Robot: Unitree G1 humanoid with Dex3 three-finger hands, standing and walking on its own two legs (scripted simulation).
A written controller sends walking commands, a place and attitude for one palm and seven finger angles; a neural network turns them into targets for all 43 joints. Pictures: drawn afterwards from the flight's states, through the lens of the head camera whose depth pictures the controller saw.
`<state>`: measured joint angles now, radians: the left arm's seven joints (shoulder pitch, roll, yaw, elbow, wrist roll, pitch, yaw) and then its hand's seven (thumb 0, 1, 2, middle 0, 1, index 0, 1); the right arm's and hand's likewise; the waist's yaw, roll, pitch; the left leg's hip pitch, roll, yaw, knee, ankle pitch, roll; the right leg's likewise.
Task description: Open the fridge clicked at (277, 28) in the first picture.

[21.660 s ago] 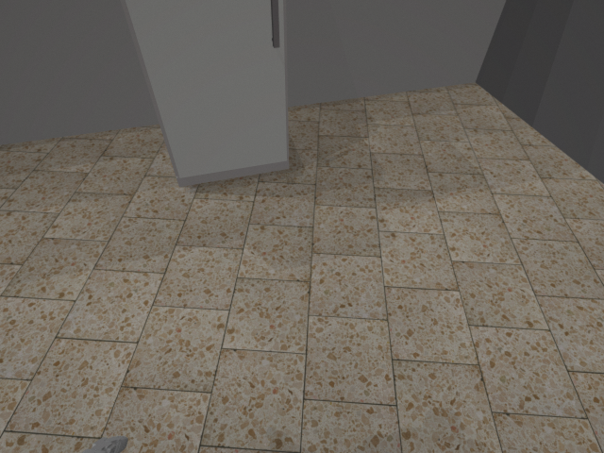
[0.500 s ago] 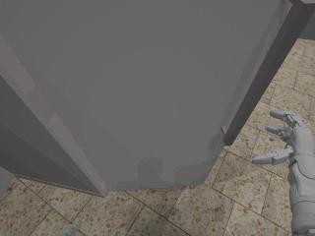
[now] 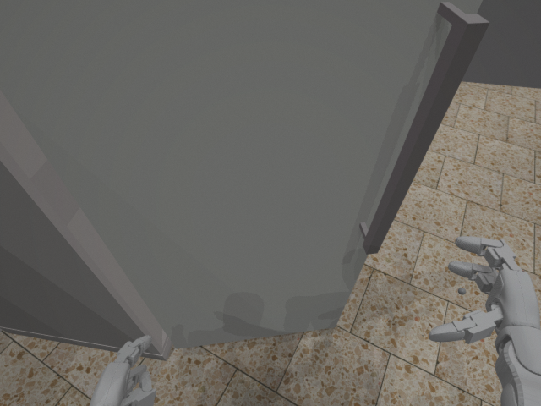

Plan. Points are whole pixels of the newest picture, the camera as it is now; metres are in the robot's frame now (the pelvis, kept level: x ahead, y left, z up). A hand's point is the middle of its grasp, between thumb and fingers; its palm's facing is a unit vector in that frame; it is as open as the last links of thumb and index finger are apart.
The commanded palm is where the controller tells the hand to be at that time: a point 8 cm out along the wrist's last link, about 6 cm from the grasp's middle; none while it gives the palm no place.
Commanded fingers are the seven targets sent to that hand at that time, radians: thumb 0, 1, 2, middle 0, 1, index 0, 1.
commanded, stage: slip the hand off the handle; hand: right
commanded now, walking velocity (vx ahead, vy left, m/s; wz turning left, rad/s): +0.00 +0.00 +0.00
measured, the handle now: (398, 161) +0.44 -0.16 +0.15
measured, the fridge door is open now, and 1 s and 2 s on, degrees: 73 73 73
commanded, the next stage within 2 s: draw the hand back to the body in 0.02 s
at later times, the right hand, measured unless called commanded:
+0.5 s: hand (505, 312) +0.24 -0.26 +0.10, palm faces -0.05 +1.00 -0.03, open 14.7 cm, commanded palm +0.20 -0.30 +0.10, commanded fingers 0.00 0.55 -0.20 0.25 1.15 0.25 1.15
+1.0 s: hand out of the picture +0.21 -0.28 +0.14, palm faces +0.45 +0.82 -0.34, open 12.2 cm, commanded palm +0.16 -0.31 +0.17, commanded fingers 0.00 -0.32 -0.62 0.22 0.64 0.22 0.64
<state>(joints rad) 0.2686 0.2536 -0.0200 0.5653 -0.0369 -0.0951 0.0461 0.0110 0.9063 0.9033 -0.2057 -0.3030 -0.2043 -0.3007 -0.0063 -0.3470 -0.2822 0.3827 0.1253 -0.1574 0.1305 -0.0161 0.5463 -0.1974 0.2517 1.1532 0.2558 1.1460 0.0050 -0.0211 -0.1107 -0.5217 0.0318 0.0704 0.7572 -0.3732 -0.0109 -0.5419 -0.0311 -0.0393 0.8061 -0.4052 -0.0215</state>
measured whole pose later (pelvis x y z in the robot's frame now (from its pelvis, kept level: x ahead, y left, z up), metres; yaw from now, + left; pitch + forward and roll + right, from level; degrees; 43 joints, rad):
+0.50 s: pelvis -0.01 +0.00 +0.00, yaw +0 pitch +5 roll +2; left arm 0.31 0.28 -0.04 0.52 -0.06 -0.23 0.08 0.01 0.90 0.90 -0.21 -0.30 -0.20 -0.30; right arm 0.12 -0.42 -0.42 0.24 0.41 -0.14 0.56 -0.02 0.55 -0.20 0.25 1.15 0.25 1.15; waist 0.01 -0.04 -0.11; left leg -0.47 0.02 0.07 0.76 -0.36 0.00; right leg -0.50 -0.04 -0.03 0.81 -0.40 -0.02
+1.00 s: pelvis +0.00 -0.01 +0.03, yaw -1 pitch -2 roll +1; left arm 0.24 0.22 -0.06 0.65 -0.01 -0.20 0.09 0.01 0.90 0.90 -0.21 -0.30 -0.21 -0.30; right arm 0.33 -0.34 -0.29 -0.19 0.07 -0.04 -0.10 -0.01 0.03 -0.45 0.24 0.84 0.24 0.84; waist -0.07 -0.04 -0.01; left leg -0.18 0.05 0.07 0.50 -0.28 -0.03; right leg -0.20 0.00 -0.04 0.53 -0.30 -0.03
